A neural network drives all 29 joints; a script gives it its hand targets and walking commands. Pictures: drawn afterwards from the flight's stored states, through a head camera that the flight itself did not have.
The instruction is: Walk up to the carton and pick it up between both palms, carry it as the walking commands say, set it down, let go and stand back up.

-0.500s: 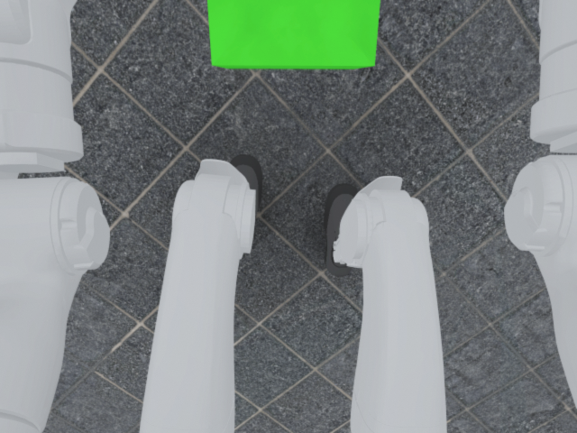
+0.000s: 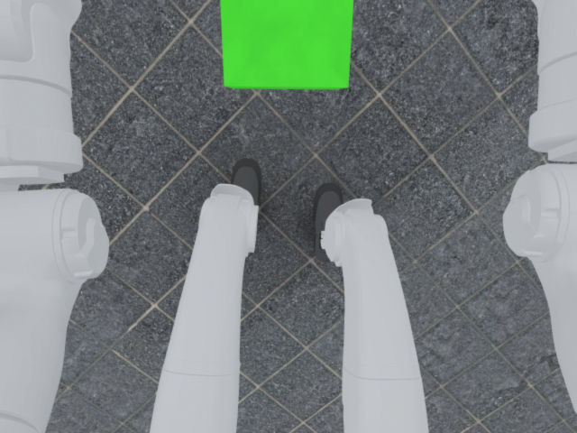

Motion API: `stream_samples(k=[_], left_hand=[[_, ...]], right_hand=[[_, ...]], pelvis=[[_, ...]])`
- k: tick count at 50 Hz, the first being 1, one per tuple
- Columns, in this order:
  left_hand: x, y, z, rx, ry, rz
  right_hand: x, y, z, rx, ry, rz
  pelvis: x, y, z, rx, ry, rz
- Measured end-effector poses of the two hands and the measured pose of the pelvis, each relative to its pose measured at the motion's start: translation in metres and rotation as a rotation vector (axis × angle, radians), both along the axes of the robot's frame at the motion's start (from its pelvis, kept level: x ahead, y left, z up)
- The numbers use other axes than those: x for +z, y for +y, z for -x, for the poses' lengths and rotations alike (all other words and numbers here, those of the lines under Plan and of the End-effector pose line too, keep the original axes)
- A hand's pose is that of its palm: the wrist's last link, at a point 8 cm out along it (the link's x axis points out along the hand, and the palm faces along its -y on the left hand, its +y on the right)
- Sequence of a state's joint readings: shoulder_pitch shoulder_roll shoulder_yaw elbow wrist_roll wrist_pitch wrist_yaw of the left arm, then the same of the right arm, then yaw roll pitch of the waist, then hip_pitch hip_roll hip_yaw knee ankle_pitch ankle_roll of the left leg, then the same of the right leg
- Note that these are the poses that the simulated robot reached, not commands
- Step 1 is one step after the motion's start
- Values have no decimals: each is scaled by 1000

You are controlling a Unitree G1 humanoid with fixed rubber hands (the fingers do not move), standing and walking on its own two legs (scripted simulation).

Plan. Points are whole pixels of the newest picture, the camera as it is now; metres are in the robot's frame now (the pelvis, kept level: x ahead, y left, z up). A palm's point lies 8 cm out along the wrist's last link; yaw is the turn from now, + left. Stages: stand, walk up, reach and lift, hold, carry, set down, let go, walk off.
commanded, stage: set down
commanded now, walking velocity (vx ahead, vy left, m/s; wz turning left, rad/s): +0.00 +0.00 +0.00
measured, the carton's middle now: (286, 26) +0.55 +0.04 -0.55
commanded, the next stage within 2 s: let go in 0.18 s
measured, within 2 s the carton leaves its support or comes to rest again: neither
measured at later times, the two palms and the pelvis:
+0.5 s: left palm out of the picture +0.46 +0.25 -0.07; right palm out of the picture +0.49 -0.18 -0.07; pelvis +0.04 +0.01 +0.08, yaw +0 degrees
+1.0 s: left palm out of the picture +0.30 +0.25 +0.05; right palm out of the picture +0.34 -0.20 +0.05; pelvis +0.10 +0.01 +0.14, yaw +0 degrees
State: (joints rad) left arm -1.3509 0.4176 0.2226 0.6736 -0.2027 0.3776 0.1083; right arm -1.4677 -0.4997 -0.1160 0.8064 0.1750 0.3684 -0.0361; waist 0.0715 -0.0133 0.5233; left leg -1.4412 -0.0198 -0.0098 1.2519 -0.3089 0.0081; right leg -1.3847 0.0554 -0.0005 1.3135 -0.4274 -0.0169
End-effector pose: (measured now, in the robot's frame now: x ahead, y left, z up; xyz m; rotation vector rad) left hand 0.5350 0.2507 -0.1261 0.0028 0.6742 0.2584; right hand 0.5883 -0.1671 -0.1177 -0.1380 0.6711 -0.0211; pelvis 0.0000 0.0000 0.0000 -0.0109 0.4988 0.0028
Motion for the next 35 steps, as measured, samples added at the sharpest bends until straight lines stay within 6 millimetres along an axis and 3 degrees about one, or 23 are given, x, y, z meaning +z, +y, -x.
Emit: stream_samples(k=[7, 15, 19, 24, 31, 35], left_hand=[[33, 2, -2, -4, 6, -13], [33, -1, 9, -43, 38, -43], [32, -1, 32, -107, 79, -79], [48, 2, 71, -166, 128, -94], [85, 10, 128, -191, 160, -89], [110, 11, 161, -183, 176, -73]], right_hand=[[31, 3, -3, 8, 9, -1], [33, 4, 9, 12, 29, 35], [32, -2, 36, 2, 50, 71], [40, -10, 84, 7, 99, 104], [73, -17, 140, 15, 118, 106], [100, -18, 168, 16, 124, 96]], pelvis=[[32, -1, -7, 3, -20, 3], [49, 1, -17, 6, -38, 5], [59, 4, -25, 10, -59, 12], [74, 7, -35, 4, -111, 11], [91, 11, -44, 3, -193, 8], [99, 13, -56, 10, -157, 11]])
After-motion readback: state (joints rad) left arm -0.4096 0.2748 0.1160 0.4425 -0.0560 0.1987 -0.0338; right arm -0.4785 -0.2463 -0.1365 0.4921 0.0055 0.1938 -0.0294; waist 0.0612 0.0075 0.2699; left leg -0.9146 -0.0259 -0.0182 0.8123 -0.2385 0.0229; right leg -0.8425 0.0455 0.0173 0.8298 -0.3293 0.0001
